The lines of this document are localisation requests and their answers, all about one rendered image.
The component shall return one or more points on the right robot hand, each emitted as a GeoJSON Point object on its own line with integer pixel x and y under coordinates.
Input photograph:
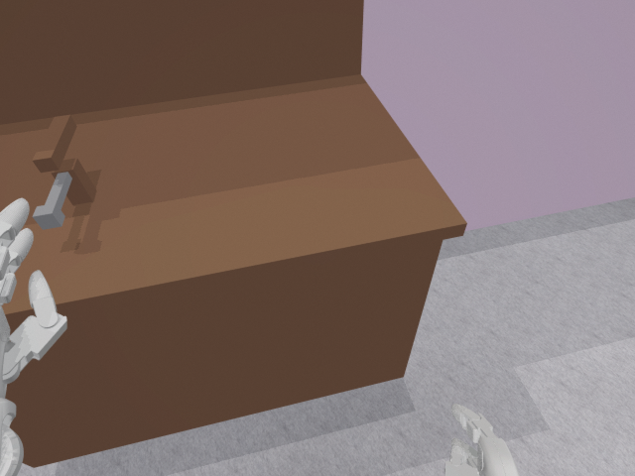
{"type": "Point", "coordinates": [492, 458]}

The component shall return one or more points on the counter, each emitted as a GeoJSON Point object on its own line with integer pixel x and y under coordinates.
{"type": "Point", "coordinates": [246, 228]}

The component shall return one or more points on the left robot hand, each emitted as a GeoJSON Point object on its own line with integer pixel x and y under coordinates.
{"type": "Point", "coordinates": [37, 334]}

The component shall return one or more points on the tap lever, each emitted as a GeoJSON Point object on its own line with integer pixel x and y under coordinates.
{"type": "Point", "coordinates": [50, 215]}

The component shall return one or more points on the left robot forearm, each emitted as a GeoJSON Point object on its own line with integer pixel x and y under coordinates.
{"type": "Point", "coordinates": [11, 446]}

